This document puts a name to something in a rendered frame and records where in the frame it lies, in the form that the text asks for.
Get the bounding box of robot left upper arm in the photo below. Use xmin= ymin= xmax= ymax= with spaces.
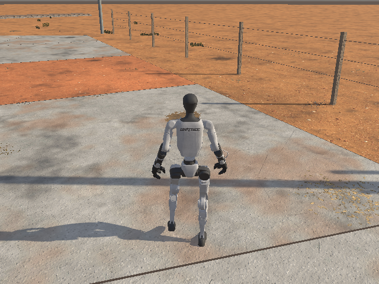
xmin=161 ymin=119 xmax=178 ymax=152

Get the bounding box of right robot forearm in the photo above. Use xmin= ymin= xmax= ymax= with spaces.
xmin=214 ymin=143 xmax=226 ymax=164

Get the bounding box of right robot hand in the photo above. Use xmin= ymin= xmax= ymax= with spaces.
xmin=214 ymin=162 xmax=227 ymax=175

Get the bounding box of robot left shin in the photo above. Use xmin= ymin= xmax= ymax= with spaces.
xmin=169 ymin=184 xmax=178 ymax=224

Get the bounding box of left robot forearm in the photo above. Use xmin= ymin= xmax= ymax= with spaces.
xmin=153 ymin=143 xmax=166 ymax=168

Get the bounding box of left robot hand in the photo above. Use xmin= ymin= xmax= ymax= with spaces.
xmin=152 ymin=165 xmax=165 ymax=179

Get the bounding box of robot right foot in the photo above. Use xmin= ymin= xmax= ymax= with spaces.
xmin=198 ymin=232 xmax=207 ymax=247

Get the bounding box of robot right upper arm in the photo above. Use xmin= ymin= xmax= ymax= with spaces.
xmin=202 ymin=120 xmax=220 ymax=152

